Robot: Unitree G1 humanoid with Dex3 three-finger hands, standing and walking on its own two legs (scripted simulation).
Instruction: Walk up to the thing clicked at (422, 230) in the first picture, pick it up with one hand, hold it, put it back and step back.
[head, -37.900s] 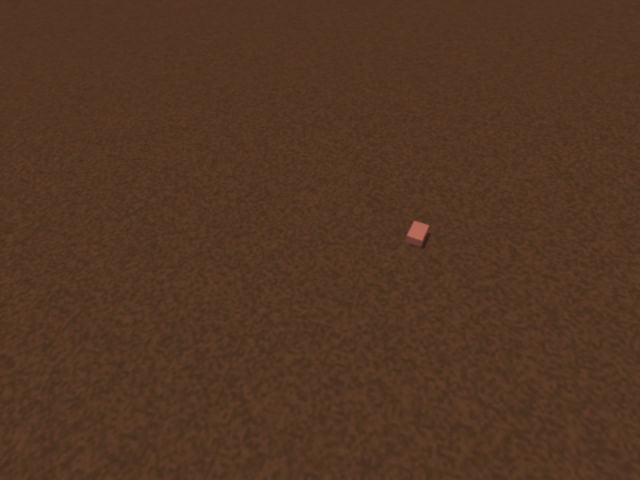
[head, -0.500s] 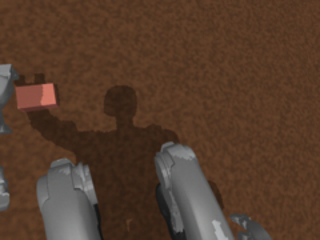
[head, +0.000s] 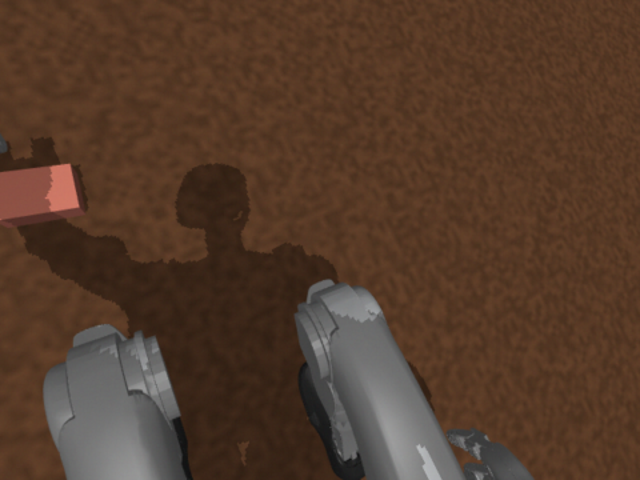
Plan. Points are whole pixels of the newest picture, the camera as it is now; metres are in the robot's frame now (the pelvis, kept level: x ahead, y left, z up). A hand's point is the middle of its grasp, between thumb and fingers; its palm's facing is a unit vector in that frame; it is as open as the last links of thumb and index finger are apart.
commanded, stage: rise first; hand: left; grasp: from above
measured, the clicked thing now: (39, 195) +0.52 +0.31 -0.30
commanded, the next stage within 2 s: approach in 0.90 s
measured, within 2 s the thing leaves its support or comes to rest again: neither
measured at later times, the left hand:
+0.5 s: hand out of the picture +0.47 +0.35 -0.19, palm faces -0.45 -0.08 -0.89, open 14.2 cm
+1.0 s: hand out of the picture +0.48 +0.35 -0.18, palm faces -0.45 -0.07 -0.89, open 14.2 cm
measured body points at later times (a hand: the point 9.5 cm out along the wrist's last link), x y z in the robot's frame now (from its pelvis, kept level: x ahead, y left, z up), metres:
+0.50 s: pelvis +0.00 +0.00 +0.00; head +0.25 +0.11 +0.35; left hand +0.49 +0.35 -0.14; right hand +0.06 -0.26 -0.09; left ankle +0.08 +0.15 -0.29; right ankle +0.09 -0.12 -0.29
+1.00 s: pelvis +0.00 +0.00 +0.00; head +0.26 +0.12 +0.35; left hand +0.50 +0.35 -0.13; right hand +0.06 -0.25 -0.08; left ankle +0.08 +0.15 -0.29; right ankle +0.09 -0.12 -0.29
